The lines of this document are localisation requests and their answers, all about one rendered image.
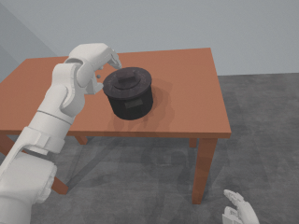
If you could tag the table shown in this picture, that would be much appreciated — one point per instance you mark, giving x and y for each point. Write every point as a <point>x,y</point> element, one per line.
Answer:
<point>186,94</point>

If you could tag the robot left forearm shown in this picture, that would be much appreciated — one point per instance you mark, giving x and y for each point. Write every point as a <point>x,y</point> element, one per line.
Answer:
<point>54,117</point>

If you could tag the knob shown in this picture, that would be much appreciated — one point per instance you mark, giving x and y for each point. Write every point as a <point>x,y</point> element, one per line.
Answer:
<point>125,75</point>

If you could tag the lid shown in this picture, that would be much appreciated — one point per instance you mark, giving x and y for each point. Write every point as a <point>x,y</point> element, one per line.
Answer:
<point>129,89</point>

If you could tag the robot right hand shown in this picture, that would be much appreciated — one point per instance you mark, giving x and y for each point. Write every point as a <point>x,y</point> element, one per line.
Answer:
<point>243,214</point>

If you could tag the left robot upper arm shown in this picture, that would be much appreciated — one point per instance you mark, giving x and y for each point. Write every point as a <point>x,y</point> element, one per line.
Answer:
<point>28,180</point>

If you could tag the robot left hand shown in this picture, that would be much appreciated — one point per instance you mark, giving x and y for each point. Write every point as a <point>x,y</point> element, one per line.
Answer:
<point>97,54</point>

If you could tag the pot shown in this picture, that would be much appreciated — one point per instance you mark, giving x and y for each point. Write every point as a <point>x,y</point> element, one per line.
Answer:
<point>134,108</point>

